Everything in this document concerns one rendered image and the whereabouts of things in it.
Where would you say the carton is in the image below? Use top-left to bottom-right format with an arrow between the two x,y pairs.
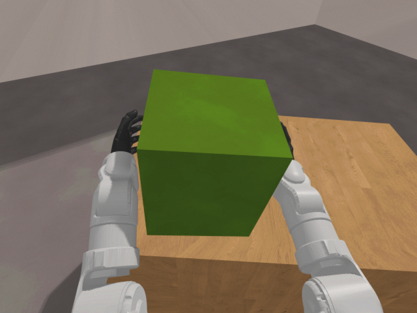
137,69 -> 293,237

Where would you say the left robot upper arm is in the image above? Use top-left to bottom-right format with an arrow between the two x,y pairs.
73,281 -> 147,313

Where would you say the robot right forearm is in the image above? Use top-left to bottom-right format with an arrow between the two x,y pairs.
273,160 -> 384,313

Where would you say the right robot upper arm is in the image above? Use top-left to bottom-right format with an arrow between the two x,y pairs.
302,273 -> 382,313

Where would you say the pedestal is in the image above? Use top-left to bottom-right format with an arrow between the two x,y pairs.
107,115 -> 417,313

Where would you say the robot left hand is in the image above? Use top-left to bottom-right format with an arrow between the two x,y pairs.
111,110 -> 143,154

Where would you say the robot right hand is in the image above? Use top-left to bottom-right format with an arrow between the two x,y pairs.
280,122 -> 295,160

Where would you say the robot left forearm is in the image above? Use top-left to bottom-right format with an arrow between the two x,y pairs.
72,151 -> 139,313

